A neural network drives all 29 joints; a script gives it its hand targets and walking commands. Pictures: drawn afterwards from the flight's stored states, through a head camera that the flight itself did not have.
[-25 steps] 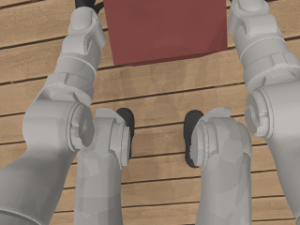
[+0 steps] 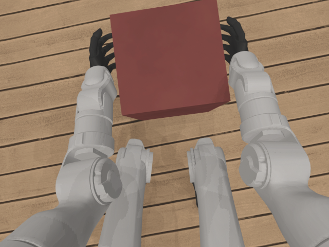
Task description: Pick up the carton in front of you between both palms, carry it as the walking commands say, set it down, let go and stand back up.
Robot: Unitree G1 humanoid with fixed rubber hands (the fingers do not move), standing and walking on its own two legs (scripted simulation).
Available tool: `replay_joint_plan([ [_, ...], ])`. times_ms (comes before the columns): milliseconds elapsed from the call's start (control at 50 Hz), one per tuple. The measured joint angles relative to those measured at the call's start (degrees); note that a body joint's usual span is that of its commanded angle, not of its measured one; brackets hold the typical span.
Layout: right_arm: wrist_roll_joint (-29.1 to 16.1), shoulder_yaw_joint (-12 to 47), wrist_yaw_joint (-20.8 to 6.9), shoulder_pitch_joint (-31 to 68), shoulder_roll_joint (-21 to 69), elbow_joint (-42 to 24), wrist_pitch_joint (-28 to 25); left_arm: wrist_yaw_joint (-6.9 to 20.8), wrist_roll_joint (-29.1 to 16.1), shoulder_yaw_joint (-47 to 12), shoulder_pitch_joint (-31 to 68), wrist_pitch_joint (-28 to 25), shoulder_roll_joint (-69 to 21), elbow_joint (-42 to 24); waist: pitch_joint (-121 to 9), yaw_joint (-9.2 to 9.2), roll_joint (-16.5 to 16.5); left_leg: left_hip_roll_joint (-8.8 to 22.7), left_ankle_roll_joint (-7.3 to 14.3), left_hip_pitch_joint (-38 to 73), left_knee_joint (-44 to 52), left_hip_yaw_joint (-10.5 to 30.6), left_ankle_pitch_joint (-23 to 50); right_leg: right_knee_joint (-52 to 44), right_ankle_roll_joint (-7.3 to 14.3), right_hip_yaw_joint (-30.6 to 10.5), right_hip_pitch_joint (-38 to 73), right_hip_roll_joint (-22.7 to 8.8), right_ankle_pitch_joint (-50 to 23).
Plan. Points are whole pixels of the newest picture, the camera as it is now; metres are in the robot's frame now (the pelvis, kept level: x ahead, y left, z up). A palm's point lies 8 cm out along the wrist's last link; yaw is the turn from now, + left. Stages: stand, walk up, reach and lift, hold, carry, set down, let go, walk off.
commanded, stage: reach and lift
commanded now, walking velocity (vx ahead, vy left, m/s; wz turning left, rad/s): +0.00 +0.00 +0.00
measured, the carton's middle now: (170, 74) +0.49 -0.01 -0.15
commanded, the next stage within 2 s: none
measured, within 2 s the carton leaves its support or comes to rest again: neither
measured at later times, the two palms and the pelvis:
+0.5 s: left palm (62, 45) +0.46 +0.14 +0.08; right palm (270, 36) +0.47 -0.16 +0.07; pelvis +0.03 +0.00 +0.13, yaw -1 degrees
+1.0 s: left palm out of the picture +0.43 +0.15 +0.24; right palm out of the picture +0.42 -0.15 +0.23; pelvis +0.09 +0.01 +0.27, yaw -2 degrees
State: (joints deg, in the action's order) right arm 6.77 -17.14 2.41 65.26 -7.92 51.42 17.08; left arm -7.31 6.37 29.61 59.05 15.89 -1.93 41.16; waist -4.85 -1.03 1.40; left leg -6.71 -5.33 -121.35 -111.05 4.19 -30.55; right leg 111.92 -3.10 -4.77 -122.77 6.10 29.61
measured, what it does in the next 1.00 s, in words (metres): rises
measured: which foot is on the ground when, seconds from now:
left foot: down 0.00-1.00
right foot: down 0.00-1.00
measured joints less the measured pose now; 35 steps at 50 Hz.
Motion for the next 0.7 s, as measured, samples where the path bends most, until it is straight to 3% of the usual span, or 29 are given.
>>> replay_joint_plan([
  [160,4.5,-4.0,-1.0,-4.1,3.2,-3.5,0.8,1.8,3.8,1.4,-2.7,1.1,-1.5,-2.0,-4.2,0.25,-0.1,-0.6,0.2,5.5,8.2,0.8,1.4,-8.4,0.0,-0.4,5.9,-0.1,-1.2],
  [380,2.5,-1.9,-0.4,-14.6,6.0,-11.1,1.6,1.6,1.7,-3.0,-11.5,1.7,-3.1,-6.9,-7.0,0.23,-0.1,-0.4,1.2,16.2,16.9,1.4,1.2,-17.4,0.0,-1.0,16.7,-0.1,-0.9],
  [700,2.5,-1.0,0.0,-28.2,9.7,-12.5,0.3,2.0,1.5,-6.5,-24.0,0.3,-4.8,-6.2,-8.8,0.31,-0.2,0.4,2.5,41.1,34.1,2.7,2.3,-34.9,0.8,-1.7,41.9,-0.6,-1.9],
])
